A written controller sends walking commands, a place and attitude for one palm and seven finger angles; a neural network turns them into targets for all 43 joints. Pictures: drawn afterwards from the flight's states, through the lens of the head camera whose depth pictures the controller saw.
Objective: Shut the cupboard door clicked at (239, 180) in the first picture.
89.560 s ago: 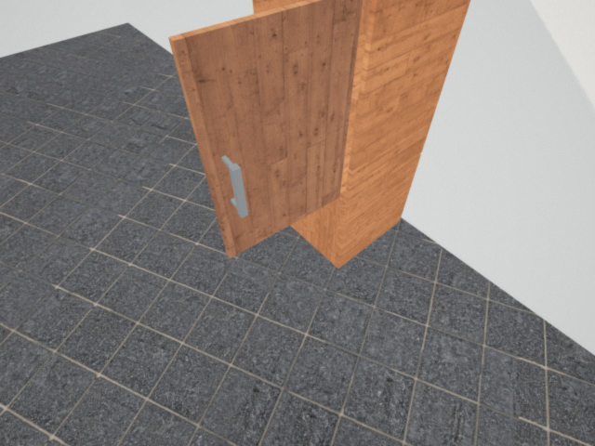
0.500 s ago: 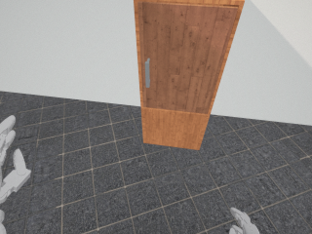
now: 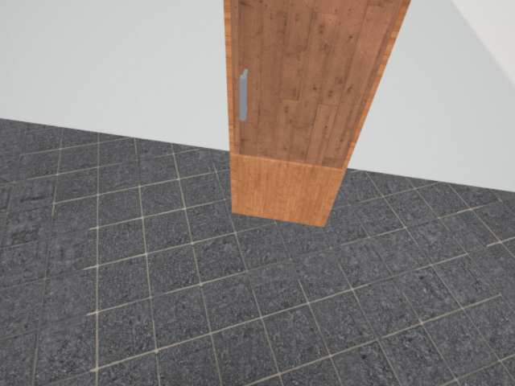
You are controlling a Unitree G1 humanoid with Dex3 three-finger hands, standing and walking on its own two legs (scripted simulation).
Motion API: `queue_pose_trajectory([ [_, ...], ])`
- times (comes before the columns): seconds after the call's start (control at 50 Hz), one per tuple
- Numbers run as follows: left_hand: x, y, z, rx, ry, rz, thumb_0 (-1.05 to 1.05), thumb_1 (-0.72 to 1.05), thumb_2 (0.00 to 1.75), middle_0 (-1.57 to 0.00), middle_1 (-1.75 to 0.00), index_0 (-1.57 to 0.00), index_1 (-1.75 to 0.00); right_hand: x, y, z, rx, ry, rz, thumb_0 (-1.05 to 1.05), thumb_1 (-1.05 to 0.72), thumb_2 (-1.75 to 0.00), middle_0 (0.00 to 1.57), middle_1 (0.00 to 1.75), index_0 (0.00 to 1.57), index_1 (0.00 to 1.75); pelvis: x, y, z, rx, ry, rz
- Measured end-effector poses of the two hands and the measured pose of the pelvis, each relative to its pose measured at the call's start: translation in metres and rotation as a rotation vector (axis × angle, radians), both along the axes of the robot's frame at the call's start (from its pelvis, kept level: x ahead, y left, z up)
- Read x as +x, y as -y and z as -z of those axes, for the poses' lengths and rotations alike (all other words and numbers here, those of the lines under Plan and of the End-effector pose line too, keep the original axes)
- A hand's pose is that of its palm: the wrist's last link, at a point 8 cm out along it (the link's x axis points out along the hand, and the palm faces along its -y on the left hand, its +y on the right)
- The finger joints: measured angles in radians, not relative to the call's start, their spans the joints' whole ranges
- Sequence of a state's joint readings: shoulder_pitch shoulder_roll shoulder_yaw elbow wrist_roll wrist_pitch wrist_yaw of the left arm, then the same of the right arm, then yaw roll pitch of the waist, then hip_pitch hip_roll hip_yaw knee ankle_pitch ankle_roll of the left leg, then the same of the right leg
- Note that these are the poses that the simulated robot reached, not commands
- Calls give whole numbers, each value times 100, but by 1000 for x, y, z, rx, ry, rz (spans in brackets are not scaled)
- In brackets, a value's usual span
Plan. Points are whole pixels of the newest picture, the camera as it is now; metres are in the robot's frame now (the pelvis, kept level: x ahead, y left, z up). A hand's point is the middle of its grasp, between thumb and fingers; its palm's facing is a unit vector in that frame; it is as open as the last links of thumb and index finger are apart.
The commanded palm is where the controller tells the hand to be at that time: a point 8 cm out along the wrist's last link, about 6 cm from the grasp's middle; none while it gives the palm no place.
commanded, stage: let the arm hang, fingers relaxed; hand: left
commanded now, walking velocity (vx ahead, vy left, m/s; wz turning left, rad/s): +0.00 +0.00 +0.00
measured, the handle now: (244, 95) +0.89 +0.09 -0.07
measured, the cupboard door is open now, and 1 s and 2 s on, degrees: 0 0 0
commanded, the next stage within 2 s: look to check the result in 0.58 s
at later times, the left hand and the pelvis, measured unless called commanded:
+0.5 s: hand out of the picture +0.05 +0.20 -0.16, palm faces -0.03 -0.97 -0.23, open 7.4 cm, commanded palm none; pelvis +0.01 +0.00 +0.01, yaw -1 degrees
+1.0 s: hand out of the picture +0.06 +0.20 -0.16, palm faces -0.01 -0.96 -0.28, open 7.4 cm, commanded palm none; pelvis +0.03 -0.01 +0.01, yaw -1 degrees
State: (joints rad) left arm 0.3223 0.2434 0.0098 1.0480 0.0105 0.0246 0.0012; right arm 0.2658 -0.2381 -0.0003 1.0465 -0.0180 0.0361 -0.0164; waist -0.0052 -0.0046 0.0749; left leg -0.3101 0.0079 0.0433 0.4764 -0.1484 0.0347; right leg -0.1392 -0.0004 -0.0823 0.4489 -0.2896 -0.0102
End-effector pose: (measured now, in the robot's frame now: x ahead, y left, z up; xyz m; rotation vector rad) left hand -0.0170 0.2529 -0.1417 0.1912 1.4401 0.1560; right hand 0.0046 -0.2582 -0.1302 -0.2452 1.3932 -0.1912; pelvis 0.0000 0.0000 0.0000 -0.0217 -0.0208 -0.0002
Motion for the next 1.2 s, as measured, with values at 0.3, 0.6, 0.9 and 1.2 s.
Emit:
queue_pose_trajectory([
  [0.3, 34, -16, -16, 65, 75, 23, 0, 91, 89, -20, -30, -20, -30, 34, -13, 9, 57, 102, 12, 0, -90, -89, 20, 30, 21, 30, 6, -4, -4, 19, 20, 20],
  [0.6, 70, 10, -8, 1, 117, 47, 0, 90, 89, -21, -30, -20, -30, 41, 10, -3, -1, 85, 19, 0, -90, -89, 20, 30, 21, 30, 19, 4, -7, 23, 13, 20],
  [0.9, 71, 3, -15, 49, 85, 32, 0, 91, 89, -21, -30, -20, -30, 57, 13, 1, 17, 77, 8, 0, -90, -89, 20, 30, 21, 30, 30, 11, -8, 26, 12, 16],
  [1.2, 78, 15, -15, 45, 99, 26, 0, 91, 89, -21, -30, -20, -30, 76, 21, 0, 17, 105, -7, 0, -90, -89, 20, 30, 21, 30, 38, 19, -8, 31, 16, 13],
])
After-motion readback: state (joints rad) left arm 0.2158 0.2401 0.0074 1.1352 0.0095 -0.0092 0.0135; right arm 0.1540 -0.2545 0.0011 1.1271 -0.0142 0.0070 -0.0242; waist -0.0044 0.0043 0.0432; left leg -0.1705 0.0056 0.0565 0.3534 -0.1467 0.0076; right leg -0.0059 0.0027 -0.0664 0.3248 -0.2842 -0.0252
